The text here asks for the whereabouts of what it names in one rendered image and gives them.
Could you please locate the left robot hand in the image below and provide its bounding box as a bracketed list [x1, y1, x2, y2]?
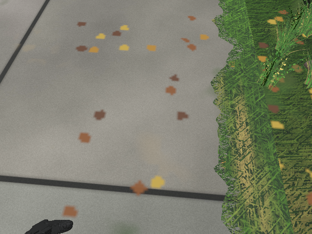
[24, 219, 73, 234]

